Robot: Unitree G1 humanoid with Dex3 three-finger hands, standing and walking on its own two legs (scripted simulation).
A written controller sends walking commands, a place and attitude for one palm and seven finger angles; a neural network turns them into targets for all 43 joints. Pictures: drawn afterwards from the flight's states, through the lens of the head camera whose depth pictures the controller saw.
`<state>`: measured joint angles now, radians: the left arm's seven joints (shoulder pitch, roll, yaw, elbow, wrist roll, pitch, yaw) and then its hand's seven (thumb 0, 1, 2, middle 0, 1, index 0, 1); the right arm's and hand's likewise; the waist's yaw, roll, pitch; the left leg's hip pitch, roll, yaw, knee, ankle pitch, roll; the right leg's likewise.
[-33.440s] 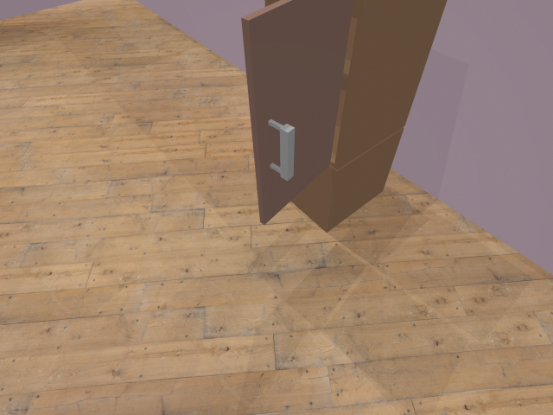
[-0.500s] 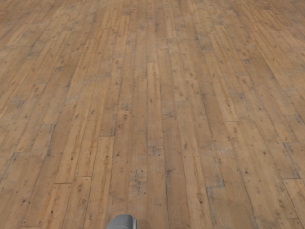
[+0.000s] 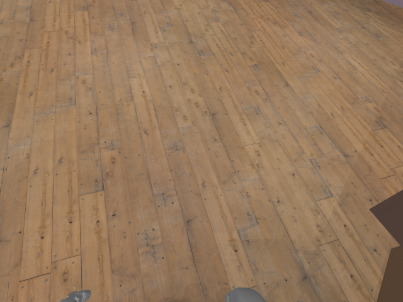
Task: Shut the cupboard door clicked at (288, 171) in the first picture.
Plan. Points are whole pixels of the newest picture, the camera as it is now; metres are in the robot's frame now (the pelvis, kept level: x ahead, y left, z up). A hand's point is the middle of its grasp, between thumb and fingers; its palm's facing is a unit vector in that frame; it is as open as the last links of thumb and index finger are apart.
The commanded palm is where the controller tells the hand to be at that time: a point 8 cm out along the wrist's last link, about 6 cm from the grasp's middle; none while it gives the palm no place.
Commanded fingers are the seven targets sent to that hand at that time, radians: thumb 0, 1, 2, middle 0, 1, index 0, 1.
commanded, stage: turn to face it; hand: left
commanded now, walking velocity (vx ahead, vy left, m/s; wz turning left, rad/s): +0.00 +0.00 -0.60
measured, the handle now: out of the picture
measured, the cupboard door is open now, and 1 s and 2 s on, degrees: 63 63 63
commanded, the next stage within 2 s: take the last steps up to it in 1.68 s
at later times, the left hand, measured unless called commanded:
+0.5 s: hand (149, 297) +0.14 +0.12 -0.16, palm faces -0.29 -0.93 -0.25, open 7.4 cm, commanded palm none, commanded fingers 0.00 0.90 0.90 -0.20 -0.30 -0.20 -0.30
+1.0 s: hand (147, 259) +0.22 +0.14 -0.17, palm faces -0.53 -0.82 -0.24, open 7.4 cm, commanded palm none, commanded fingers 0.00 0.90 0.90 -0.20 -0.30 -0.20 -0.30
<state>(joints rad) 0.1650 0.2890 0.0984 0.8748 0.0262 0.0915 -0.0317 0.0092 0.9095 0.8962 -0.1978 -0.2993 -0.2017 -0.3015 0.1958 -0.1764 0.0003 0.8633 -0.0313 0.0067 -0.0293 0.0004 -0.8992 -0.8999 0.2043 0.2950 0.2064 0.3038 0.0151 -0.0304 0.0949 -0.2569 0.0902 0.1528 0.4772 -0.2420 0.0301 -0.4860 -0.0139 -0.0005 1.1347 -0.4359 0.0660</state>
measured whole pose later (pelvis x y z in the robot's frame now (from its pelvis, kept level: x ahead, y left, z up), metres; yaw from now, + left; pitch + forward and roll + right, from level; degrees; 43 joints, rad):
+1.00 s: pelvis +0.02 -0.01 +0.00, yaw -35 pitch +1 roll -2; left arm 0.17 0.29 0.10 0.89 0.03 0.10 -0.03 0.01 0.91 0.90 -0.20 -0.30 -0.20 -0.30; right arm 0.21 -0.20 -0.01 0.87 -0.03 0.01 -0.03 0.00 -0.90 -0.90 0.20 0.30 0.21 0.30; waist 0.01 -0.02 0.09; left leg -0.23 0.11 0.20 0.48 -0.26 0.01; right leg -0.48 -0.05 -0.01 1.09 -0.41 0.07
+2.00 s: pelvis +0.04 -0.07 +0.00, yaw -61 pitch +2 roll -1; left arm 0.18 0.24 0.06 0.97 0.03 0.08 -0.04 0.01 0.91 0.90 -0.20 -0.30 -0.20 -0.30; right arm 0.28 -0.20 -0.02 0.97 -0.04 0.00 -0.02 0.00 -0.90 -0.90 0.20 0.30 0.21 0.30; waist -0.03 0.01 0.05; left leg -0.20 0.10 0.17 0.46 -0.28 -0.01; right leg -0.35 -0.03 -0.04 0.78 -0.44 0.02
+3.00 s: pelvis +0.09 -0.32 -0.01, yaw -62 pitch +1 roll +1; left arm 0.14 0.15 0.03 0.99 0.04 0.02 0.03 0.00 0.91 0.90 -0.20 -0.30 -0.20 -0.30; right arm 0.20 -0.20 -0.05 1.01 0.00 0.05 -0.02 0.00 -0.91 -0.90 0.20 0.29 0.20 0.30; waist -0.01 0.01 0.10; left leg -0.36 -0.02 0.05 0.92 -0.55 -0.03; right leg -0.34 -0.06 -0.03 0.55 -0.22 0.01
